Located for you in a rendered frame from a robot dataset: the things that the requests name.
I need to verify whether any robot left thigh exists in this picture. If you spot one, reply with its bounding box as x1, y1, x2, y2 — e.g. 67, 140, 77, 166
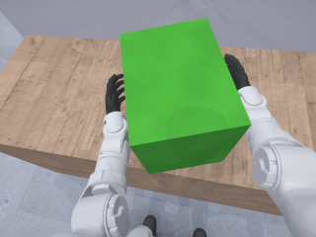
126, 227, 154, 237

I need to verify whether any robot left upper arm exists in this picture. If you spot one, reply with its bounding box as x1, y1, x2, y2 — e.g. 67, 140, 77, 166
47, 193, 131, 237

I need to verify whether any left robot shin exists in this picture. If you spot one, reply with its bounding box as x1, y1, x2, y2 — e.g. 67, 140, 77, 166
138, 225, 152, 234

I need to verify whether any robot left forearm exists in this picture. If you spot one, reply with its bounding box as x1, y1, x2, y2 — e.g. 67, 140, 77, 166
71, 112, 130, 229

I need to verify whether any robot right upper arm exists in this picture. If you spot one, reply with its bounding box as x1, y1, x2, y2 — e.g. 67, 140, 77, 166
251, 144, 316, 237

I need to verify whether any robot right forearm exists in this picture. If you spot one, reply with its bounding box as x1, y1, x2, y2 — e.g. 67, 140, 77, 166
238, 86, 307, 158

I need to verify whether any right robot hand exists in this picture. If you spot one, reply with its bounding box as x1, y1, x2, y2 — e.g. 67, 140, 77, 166
223, 53, 251, 91

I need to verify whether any left robot hand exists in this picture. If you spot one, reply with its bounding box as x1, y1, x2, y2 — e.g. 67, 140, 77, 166
105, 73, 125, 114

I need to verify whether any pedestal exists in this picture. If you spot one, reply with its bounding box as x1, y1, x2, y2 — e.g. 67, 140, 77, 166
0, 35, 316, 216

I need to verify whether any carton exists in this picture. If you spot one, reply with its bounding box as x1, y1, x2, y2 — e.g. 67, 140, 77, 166
119, 18, 252, 175

